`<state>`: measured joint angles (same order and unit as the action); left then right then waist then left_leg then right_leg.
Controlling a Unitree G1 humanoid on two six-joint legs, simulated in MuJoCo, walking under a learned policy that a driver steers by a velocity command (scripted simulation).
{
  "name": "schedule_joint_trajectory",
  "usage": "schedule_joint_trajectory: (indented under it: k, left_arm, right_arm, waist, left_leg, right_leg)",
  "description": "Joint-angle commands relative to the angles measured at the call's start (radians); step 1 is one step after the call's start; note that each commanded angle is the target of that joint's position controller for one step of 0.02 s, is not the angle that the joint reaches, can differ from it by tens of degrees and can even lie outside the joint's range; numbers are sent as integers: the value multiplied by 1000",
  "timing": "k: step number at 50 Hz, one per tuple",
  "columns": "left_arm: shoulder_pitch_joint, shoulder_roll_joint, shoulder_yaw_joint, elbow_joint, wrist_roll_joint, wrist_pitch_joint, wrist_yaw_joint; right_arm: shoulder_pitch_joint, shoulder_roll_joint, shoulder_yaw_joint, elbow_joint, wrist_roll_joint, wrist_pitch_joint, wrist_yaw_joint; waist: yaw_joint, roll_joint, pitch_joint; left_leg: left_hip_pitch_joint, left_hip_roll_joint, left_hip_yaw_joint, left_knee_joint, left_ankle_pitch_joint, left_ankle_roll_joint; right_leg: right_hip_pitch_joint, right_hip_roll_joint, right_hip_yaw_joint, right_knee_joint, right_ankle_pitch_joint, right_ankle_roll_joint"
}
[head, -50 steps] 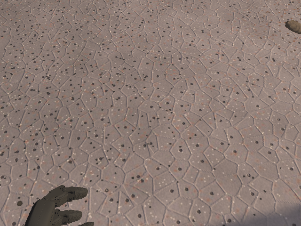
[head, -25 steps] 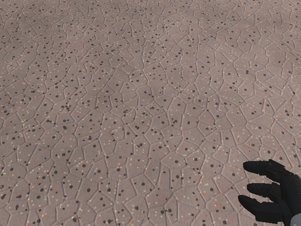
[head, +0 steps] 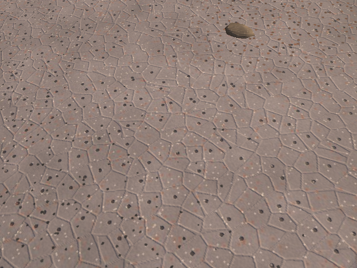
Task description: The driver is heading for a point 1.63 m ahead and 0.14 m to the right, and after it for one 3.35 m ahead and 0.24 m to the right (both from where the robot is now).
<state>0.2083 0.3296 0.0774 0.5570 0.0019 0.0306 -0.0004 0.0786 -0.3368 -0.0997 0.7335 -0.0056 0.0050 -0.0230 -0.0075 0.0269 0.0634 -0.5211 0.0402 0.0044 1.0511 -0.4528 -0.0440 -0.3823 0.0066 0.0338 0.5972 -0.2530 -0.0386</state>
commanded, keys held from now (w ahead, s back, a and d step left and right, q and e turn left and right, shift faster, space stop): e+shift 0.36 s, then shift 0.10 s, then q+shift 0.30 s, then w+q+shift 0.24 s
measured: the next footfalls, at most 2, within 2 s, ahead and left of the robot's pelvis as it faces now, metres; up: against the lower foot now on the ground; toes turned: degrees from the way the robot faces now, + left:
left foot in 0.32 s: +0.14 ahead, +0.11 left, +0.00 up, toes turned -27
right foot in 0.66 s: +0.00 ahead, -0.12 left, +0.00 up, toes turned -20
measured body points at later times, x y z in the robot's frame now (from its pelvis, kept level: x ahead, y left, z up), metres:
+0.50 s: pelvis +0.04 +0.03 +0.01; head +0.08 +0.03 +0.46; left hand +0.32 +0.23 -0.08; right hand +0.05 -0.29 -0.08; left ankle +0.10 +0.13 -0.73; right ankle -0.04 -0.09 -0.65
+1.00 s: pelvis +0.07 +0.02 +0.01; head +0.09 +0.03 +0.46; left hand +0.21 +0.30 -0.09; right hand +0.19 -0.28 -0.07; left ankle +0.14 +0.16 -0.68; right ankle -0.04 -0.10 -0.73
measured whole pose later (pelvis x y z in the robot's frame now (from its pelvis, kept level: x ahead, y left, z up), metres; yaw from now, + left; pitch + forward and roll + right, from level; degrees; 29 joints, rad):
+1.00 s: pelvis +0.07 +0.02 +0.01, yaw -8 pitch +3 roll -1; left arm 0.31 0.30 0.09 0.68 0.01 -0.06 0.03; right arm 0.18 -0.32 -0.09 0.66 0.01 0.03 0.05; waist 0.04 -0.01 -0.02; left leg -0.59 0.10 0.02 0.94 -0.29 -0.02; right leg -0.04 -0.08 -0.18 0.30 -0.29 0.05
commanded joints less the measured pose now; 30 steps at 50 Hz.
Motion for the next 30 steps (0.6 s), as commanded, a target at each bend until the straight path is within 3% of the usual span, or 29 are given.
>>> schedule_joint_trajectory:
  k: [1, 3, 7, 12, 15, 16, 17, 18, 19, 20, 22, 23, 25, 28, 30]
  left_arm:
    - [-50, 174, 51, -92, -15, -16, 25]
    - [-55, 166, 49, -100, -8, -6, 37]
    - [-43, 183, 60, -103, -19, 4, 48]
    - [-57, 185, 66, -111, -21, 14, 40]
    - [-101, 170, 62, -120, -33, 20, 37]
    - [-71, 126, 49, -120, -32, 22, 34]
    - [-1, 71, 33, -129, -32, 21, 29]
    - [13, 160, 58, -120, -22, 7, 25]
    - [11, 216, 75, -96, -21, 5, 22]
    - [11, 209, 77, -72, -19, 10, 23]
    - [17, 144, 55, -59, -13, 18, 22]
    - [3, 119, 44, -64, -18, 15, 20]
    - [-51, 64, 17, -80, -12, 4, 25]
    - [-41, -15, -19, -59, 12, -8, 22]
    - [-28, 28, 0, -34, 2, -11, 24]
  right_arm:
    - [-32, -96, -23, -77, -12, -21, -13]
    - [-15, -68, -15, -65, -4, -25, -4]
    - [-55, -36, 3, -67, 8, -28, 8]
    - [-42, -63, -6, -64, 15, -38, 24]
    - [33, -84, -22, -45, 18, -47, 29]
    - [62, -126, -36, -40, 9, -43, 24]
    - [21, -198, -45, -52, -11, -28, 15]
    - [14, -155, -39, -66, -39, -31, 14]
    - [-28, -100, -22, -90, -32, -33, 7]
    - [-60, -65, -12, -98, -19, -27, -1]
    - [-55, -54, 0, -98, 1, -14, -16]
    - [-32, -61, 2, -91, -1, -9, -19]
    - [35, -72, 3, -68, -5, -4, -12]
    - [9, -46, 21, -56, 3, -4, 14]
    - [45, -105, 5, -48, 24, 3, 25]
  waist:
    - [-12, -160, -176]
    - [-17, -149, -205]
    - [6, -162, -203]
    - [15, -216, -187]
    - [-29, -212, -183]
    - [-17, -122, -215]
    - [56, 185, -195]
    - [45, 232, -167]
    - [48, 160, -143]
    - [49, 107, -117]
    - [32, 71, -93]
    - [20, 65, -88]
    - [-19, 87, -112]
    - [-3, 151, -154]
    - [-9, 185, -122]
  left_leg:
    - [-165, -20, -93, 78, 85, 0]
    - [-114, -57, -90, 6, 133, -16]
    - [-60, -107, -121, -223, 157, -32]
    - [62, -130, -149, -399, 138, -14]
    - [257, -103, -129, -652, 271, 15]
    - [400, 31, -211, -708, 325, 63]
    - [497, 244, -455, -746, 449, 196]
    - [424, 356, -578, -780, 454, 299]
    - [381, 325, -492, -768, 419, 302]
    - [347, 251, -386, -755, 363, 266]
    - [342, 198, -288, -749, 404, 254]
    - [347, 181, -246, -753, 446, 259]
    - [398, 164, -226, -737, 524, 276]
    - [354, 124, -180, -715, 527, 255]
    - [334, 120, -224, -684, 540, 253]
  right_leg:
    - [229, -215, 323, -223, 389, -173]
    - [217, -178, 312, -208, 405, -167]
    - [222, -152, 394, -188, 305, -163]
    - [186, -127, 522, -174, 265, -152]
    - [120, -64, 542, -120, 200, -104]
    - [29, -6, 484, -14, -22, -59]
    - [-182, 154, 265, 186, -355, 2]
    - [-253, 108, 200, 423, -365, 52]
    - [-246, 56, 170, 528, -294, 74]
    - [-234, 39, 148, 576, -231, 89]
    - [-254, 35, 106, 674, -171, 113]
    - [-253, 30, 76, 652, -161, 118]
    - [-221, 34, 68, 526, -190, 124]
    - [11, -4, 20, 170, -244, 125]
    - [94, 37, -29, -29, -129, 128]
